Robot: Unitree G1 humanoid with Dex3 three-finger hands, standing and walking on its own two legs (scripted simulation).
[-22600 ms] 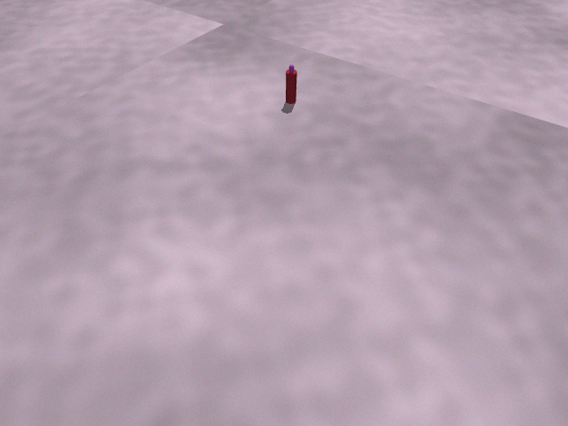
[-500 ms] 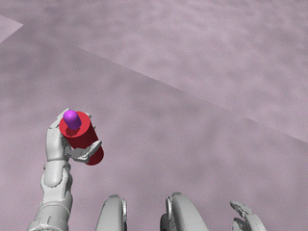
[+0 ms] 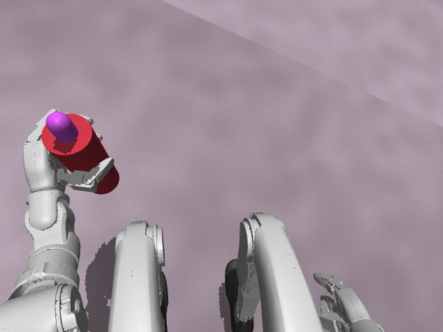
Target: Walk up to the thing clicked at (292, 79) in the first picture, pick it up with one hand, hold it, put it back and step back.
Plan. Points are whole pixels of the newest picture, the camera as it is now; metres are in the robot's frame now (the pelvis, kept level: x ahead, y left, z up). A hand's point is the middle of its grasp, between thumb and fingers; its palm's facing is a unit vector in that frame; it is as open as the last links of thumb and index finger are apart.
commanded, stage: crouch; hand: left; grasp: from the side
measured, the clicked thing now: (84, 155) +0.43 +0.21 -0.07
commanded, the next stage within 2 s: lower in 0.88 s
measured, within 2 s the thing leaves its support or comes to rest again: neither
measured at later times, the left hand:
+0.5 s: hand (97, 162) +0.45 +0.22 -0.17, palm faces +0.16 -0.99 +0.00, open 9.5 cm
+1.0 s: hand (101, 167) +0.45 +0.23 -0.21, palm faces +0.13 -0.99 -0.01, open 9.5 cm
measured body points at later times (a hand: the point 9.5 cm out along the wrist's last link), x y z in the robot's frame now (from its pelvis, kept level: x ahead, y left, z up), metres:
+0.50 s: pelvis -0.02 +0.00 -0.10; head +0.20 +0.06 +0.29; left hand +0.43 +0.27 -0.16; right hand +0.06 -0.27 -0.21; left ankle +0.08 +0.12 -0.41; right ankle +0.09 -0.11 -0.41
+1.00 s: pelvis -0.02 +0.01 -0.13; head +0.21 +0.08 +0.25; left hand +0.44 +0.28 -0.21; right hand +0.07 -0.28 -0.22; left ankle +0.08 +0.12 -0.41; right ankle +0.09 -0.11 -0.41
